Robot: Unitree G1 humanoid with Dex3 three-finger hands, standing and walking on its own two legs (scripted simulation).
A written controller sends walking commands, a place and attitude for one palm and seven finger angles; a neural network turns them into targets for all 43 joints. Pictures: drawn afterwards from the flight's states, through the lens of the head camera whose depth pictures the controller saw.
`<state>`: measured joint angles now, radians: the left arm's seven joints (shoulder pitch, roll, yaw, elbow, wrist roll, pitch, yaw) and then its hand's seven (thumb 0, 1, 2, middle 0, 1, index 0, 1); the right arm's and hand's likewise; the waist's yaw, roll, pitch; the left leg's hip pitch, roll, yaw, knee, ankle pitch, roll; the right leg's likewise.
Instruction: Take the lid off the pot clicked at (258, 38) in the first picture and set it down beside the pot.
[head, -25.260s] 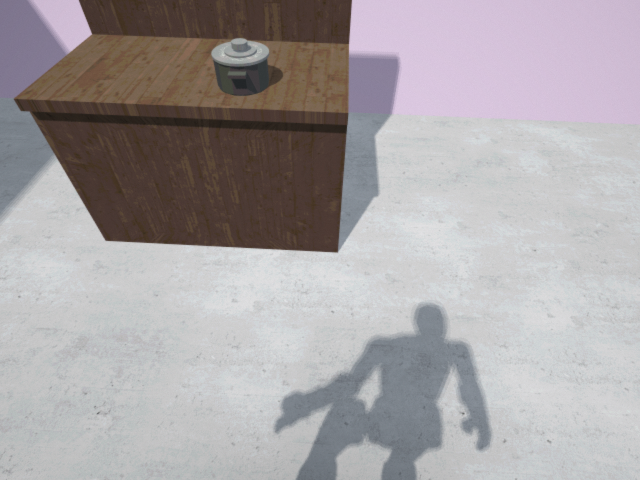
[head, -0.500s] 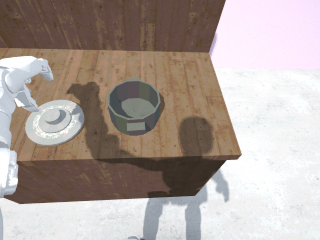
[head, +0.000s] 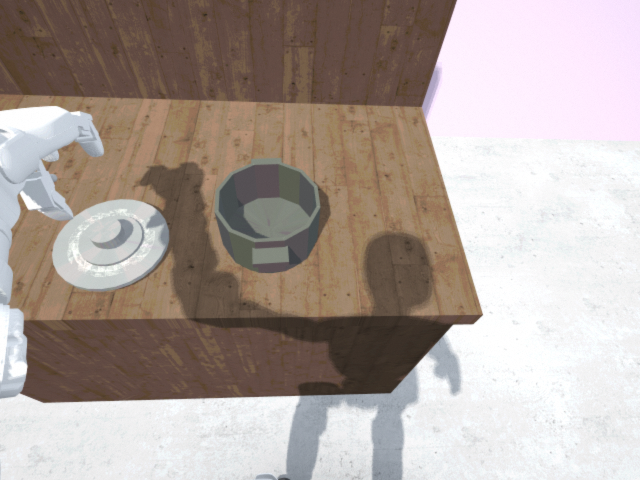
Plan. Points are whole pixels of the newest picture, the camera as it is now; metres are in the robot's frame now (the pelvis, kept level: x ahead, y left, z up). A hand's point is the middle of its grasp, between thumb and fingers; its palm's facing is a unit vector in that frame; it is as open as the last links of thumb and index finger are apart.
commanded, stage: draw the hand back to the body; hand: left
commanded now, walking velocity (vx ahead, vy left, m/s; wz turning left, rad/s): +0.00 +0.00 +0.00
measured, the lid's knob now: (106, 232) +0.48 +0.33 -0.05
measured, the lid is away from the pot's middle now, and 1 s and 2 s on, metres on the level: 0.26 0.26 0.26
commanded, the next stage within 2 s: none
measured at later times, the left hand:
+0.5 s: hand (86, 173) +0.42 +0.25 +0.15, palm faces +0.25 -0.87 -0.41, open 11.0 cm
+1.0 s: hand (83, 218) +0.35 +0.23 +0.16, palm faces +0.47 -0.83 -0.30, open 9.1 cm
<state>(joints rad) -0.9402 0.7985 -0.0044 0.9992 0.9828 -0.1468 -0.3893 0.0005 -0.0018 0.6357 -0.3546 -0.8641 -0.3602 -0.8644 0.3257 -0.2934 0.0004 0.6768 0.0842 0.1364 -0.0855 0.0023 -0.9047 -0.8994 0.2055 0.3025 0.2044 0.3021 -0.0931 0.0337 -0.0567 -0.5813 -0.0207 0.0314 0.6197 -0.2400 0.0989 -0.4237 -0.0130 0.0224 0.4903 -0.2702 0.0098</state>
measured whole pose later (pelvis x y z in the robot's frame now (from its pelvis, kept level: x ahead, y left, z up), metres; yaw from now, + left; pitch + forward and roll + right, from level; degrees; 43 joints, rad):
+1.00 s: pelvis +0.02 -0.07 +0.02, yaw +1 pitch -2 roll -1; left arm -0.17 0.43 0.34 0.28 -0.05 -0.07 0.10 0.01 0.45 0.77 -0.27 -0.57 -0.28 -0.57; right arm 0.22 -0.27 0.02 0.68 0.06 -0.04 -0.07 0.01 -0.91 -0.90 0.20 0.30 0.20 0.30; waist 0.00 0.05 0.02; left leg -0.19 0.02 0.00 0.44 -0.22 0.00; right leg -0.06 0.03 0.00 0.36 -0.27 -0.02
